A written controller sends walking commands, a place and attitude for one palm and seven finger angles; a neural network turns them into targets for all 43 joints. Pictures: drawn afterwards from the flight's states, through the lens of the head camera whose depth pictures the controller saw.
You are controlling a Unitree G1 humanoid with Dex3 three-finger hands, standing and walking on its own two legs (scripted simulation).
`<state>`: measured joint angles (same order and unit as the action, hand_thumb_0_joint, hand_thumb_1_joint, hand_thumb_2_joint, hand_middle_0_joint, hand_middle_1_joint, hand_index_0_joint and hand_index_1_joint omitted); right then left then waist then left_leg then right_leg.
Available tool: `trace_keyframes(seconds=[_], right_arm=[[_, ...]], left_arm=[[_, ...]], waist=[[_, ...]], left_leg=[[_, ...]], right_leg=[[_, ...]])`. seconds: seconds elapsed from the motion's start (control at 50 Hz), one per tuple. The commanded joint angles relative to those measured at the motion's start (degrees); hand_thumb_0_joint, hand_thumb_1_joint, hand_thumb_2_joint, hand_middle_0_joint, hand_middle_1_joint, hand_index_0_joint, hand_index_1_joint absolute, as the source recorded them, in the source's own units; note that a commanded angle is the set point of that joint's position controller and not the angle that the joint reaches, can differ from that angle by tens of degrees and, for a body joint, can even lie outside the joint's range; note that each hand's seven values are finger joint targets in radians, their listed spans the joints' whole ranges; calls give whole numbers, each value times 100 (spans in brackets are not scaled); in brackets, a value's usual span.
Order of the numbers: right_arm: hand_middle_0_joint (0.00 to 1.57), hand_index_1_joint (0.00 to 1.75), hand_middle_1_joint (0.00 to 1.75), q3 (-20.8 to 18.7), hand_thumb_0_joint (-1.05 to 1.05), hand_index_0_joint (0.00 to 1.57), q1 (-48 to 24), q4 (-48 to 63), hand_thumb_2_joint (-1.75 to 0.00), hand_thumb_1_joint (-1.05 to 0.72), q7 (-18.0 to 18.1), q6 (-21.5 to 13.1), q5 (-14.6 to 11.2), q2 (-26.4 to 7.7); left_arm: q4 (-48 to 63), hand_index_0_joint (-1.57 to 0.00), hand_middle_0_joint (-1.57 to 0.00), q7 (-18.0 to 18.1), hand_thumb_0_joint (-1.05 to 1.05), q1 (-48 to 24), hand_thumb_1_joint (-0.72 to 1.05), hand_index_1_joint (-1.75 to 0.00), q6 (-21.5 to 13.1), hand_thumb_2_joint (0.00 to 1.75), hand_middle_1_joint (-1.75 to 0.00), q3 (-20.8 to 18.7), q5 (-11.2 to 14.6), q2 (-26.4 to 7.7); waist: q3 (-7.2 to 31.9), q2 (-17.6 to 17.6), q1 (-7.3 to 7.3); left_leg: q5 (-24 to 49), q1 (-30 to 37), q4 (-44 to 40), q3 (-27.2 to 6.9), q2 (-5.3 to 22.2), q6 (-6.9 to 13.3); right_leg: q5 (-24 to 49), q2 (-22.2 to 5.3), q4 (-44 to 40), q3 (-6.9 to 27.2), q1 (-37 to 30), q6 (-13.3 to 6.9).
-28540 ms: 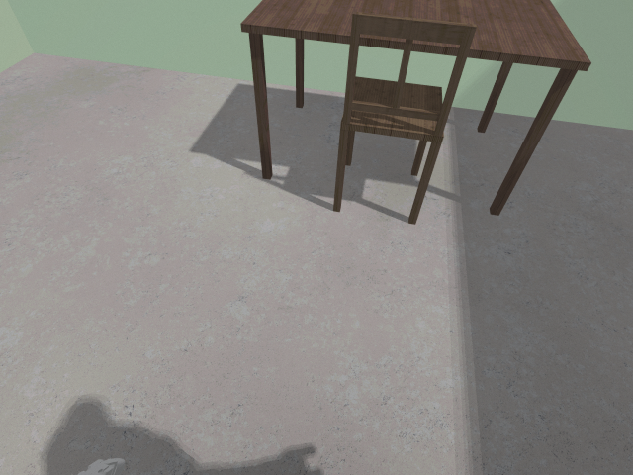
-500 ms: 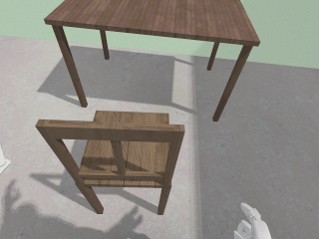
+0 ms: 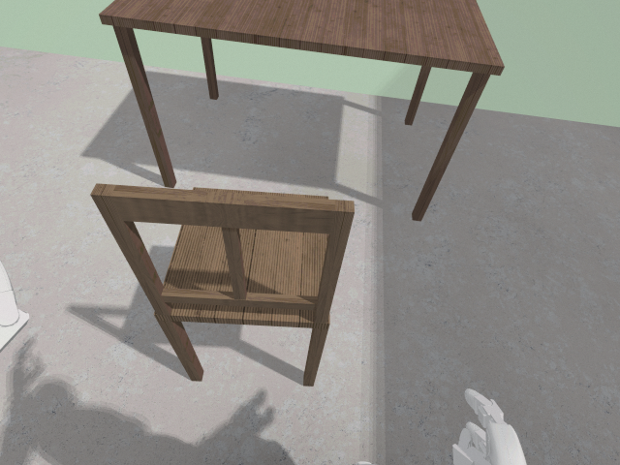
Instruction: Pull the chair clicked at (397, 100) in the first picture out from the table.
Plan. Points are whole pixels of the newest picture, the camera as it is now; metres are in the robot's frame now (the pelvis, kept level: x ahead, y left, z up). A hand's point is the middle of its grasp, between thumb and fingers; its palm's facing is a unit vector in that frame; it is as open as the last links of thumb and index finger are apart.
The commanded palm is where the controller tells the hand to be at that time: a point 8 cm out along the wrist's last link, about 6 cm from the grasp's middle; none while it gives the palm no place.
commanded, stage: step back with the hand held close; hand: left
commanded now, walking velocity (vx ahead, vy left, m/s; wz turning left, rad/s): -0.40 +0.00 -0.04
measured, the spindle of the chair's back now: (235, 264) +0.44 +0.16 -0.10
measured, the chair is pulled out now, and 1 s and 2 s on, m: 0.64 0.64 0.64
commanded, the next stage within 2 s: stop stepping back and stand still in 0.04 s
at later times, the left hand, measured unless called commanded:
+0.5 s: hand out of the picture +0.10 +0.23 +0.17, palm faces +0.41 -0.78 -0.47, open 7.4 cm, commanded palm +0.05 +0.26 +0.18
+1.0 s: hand (33, 426) +0.13 +0.22 +0.16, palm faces +0.39 -0.81 -0.45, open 7.4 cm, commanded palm +0.07 +0.26 +0.18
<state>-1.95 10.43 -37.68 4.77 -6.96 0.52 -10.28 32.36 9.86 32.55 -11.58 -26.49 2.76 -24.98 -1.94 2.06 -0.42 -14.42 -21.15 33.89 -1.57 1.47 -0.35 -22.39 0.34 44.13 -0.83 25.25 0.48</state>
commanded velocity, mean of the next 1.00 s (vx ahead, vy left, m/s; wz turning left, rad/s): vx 0.05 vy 0.03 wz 0.00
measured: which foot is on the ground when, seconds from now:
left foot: down 0.00-0.20, up 0.22-0.36, down 0.38-1.00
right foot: up 0.00-0.10, down 0.12-1.00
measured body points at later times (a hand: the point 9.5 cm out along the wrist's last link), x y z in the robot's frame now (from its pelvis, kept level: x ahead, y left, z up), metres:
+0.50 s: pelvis -0.10 -0.04 +0.01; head -0.11 -0.03 +0.46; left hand +0.07 +0.27 +0.19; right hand +0.02 -0.31 -0.08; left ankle -0.09 +0.09 -0.73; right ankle -0.07 -0.16 -0.73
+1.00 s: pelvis -0.08 -0.03 +0.01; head -0.08 -0.03 +0.46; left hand +0.10 +0.26 +0.19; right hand +0.06 -0.27 -0.08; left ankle -0.09 +0.09 -0.73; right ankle -0.07 -0.15 -0.73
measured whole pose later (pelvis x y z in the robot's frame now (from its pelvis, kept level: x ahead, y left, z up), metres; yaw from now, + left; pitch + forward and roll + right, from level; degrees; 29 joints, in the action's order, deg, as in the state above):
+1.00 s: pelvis -0.08 -0.03 +0.01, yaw -2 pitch -1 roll -1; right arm 0.2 12.8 -37.0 3.5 -7.0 -1.2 -11.3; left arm 26.1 9.5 31.7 -10.1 -22.1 2.2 -22.1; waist -1.7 -0.3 0.3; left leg -14.8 -10.4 26.3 -0.2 1.5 -0.3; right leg -9.9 0.4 22.5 -1.5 11.5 0.0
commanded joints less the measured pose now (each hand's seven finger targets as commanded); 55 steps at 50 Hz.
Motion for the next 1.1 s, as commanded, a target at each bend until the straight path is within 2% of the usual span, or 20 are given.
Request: trace_keyframes(seconds=[0.0, 0.12, 0.14, 0.16, 0.18, 0.2, 0.22, 0.26, 0.3, 0.34, 0.38, 0.4, 0.44, 0.52, 0.58, 0.66, 0.72, 0.78, 0.92, 1.08], right_arm=[[20, 30, 30, -295, 0, 20, -288, 649, -90, -90, -77, -599, 25, -872], [20, 30, 30, -194, 0, 20, -549, 638, -90, -90, -161, -559, 32, -902], [20, 30, 30, -255, 0, 20, -339, 709, -90, -90, -200, -472, -44, -906], [20, 30, 30, -300, 0, 20, -267, 900, -90, -90, -229, -330, -129, -865], [20, 30, 30, -286, 0, 20, -240, 1025, -90, -90, -209, -205, -210, -798], [20, 30, 30, -217, 0, 20, -362, 993, -90, -90, -172, -94, -217, -698], [20, 30, 30, -121, 0, 20, -466, 1007, -90, -90, -144, -23, -199, -611], [20, 30, 30, -15, 0, 20, -506, 1025, -90, -90, -54, 43, -169, -608], [20, 30, 30, -18, 0, 20, -464, 1018, -90, -90, 39, -67, -153, -714], [20, 30, 30, -88, 0, 20, -319, 1004, -90, -90, 70, -229, -158, -846], [20, 30, 30, -163, 0, 20, -246, 1012, -90, -90, 31, -348, -205, -929], [20, 30, 30, -92, 0, 20, -258, 978, -90, -90, 3, -353, -194, -870], [20, 30, 30, -94, 0, 20, -287, 1010, -90, -90, -12, -396, -247, -858], [20, 30, 30, -152, 0, 20, -176, 968, -90, -90, -38, -481, -194, -916], [20, 30, 30, -142, 0, 20, -165, 960, -90, -90, -22, -465, -174, -901], [20, 30, 30, -96, 0, 20, -174, 918, -90, -90, -22, -425, -146, -849], [20, 30, 30, -71, 0, 20, -190, 941, -90, -90, -42, -376, -145, -826], [20, 30, 30, -57, 0, 20, -211, 915, -90, -90, -59, -349, -132, -823], [20, 30, 30, -60, 0, 20, -334, 969, -90, -90, -84, -313, -148, -787], [20, 30, 30, -118, 0, 20, -330, 1034, -90, -90, -72, -196, -183, -796]], left_arm=[[1582, -20, -20, 8, 0, -347, 90, -30, -542, 90, -30, -457, -5, -867], [1039, -20, -20, -133, 0, -212, 90, -30, -630, 90, -30, -685, 60, -969], [1027, -20, -20, -161, 0, -25, 90, -30, -551, 90, -30, -586, 30, -920], [886, -20, -20, -180, 0, 367, 90, -30, -427, 90, -30, -566, 75, -926], [861, -20, -20, -149, 0, 394, 90, -30, -338, 90, -30, -518, 142, -1012], [797, -20, -20, -37, 0, 332, 90, -30, -210, 90, -30, -714, 168, -1152], [731, -20, -20, 44, 0, 267, 90, -30, -111, 90, -30, -731, 132, -1135], [577, -20, -20, 113, 0, 131, 90, -30, -56, 90, -30, -753, 94, -1179], [487, -20, -20, 124, 0, -58, 90, -30, -137, 90, -30, -680, 20, -1144], [541, -20, -20, 94, 0, -211, 90, -30, -239, 90, -30, -544, -2, -1112], [585, -20, -20, 15, 0, -68, 90, -30, -320, 90, -30, -433, -37, -1004], [469, -20, -20, 12, 0, -33, 90, -30, -304, 90, -30, -433, -76, -976], [666, -20, -20, 14, 0, -434, 90, -30, -317, 90, -30, -290, -164, -905], [548, -20, -20, 88, 0, -465, 90, -30, -326, 90, -30, -293, -192, -835], [541, -20, -20, 113, 0, -483, 90, -30, -306, 90, -30, -328, -196, -856], [443, -20, -20, 117, 0, -512, 90, -30, -271, 90, -30, -355, -156, -847], [252, -20, -20, 106, 0, -498, 90, -30, -225, 90, -30, -325, -156, -798], [249, -20, -20, 97, 0, -538, 90, -30, -204, 90, -30, -279, -135, -764], [680, -20, -20, 102, 0, -321, 90, -30, -234, 90, -30, -346, -70, -833], [764, -20, -20, 101, 0, 7, 90, -30, -261, 90, -30, -420, 15, -850]], waist=[[1058, -1576, 20], [1039, -1417, -107], [1329, -852, -67], [1534, 45, 17], [1316, 778, 83], [1106, 861, 56], [937, 742, 132], [693, 572, 226], [439, 463, 186], [154, 171, 133], [287, -411, 48], [253, -964, 86], [-17, -1413, 76], [137, -582, 75], [55, -582, 97], [76, -468, 117], [17, -338, 96], [92, -151, 117], [565, -628, 80], [798, -664, 102]], left_leg=[[3792, 1004, -823, -900, 1555, 721], [1831, 432, -654, -675, 1263, 405], [1310, 570, -254, -295, 897, 183], [72, 525, 406, 252, 370, -52], [-825, 387, 1295, 355, -88, -161], [-839, 247, 1931, 79, -93, -141], [-852, 162, 2044, -67, -16, -96], [-874, 368, 1058, -52, 70, 17], [-827, 645, -317, 87, 11, 123], [-646, 551, -1350, -192, 221, 292], [-342, 603, -1525, -362, 424, 350], [-911, 375, -1706, -518, 480, 393], [-1802, -359, -2026, -565, 568, 467], [-1634, -268, -1602, -468, 384, 400], [-2002, -210, -1543, -421, 336, 402], [-1477, -19, -1409, -373, 326, 363], [-1594, -12, -1384, -312, 300, 320], [-891, 184, -1279, -279, 286, 291], [420, 565, -1417, -257, 403, 236], [1650, 916, -1304, -207, 455, 120]], right_leg=[[146, -217, -592, 56, -578, -55], [1165, -163, -2014, -164, -1436, -41], [1726, -252, -2204, -77, -1565, -69], [1757, -761, -2337, 637, -1297, -266], [890, -1562, -2852, 1594, -628, -633], [-12, -1957, -3154, 1845, -281, -887], [-217, -1948, -3105, 1692, -200, -928], [-505, -1639, -2948, 1166, -157, -656], [-619, -1278, -2856, 968, -399, -431], [-198, -973, -2639, 808, -887, -254], [262, -710, -2445, 733, -1254, -125], [-11, -617, -2353, 548, -1272, -80], [65, -442, -2023, 301, -1610, -20], [-22, -421, -2303, 484, -1680, -77], [-643, -408, -2459, 610, -1389, -150], [-201, -427, -2536, 687, -1379, -198], [-517, -450, -2756, 808, -1235, -161], [112, -518, -2818, 803, -1375, -175], [1880, -504, -2391, 531, -2124, -148], [2951, -531, -2190, 365, -2449, -142]])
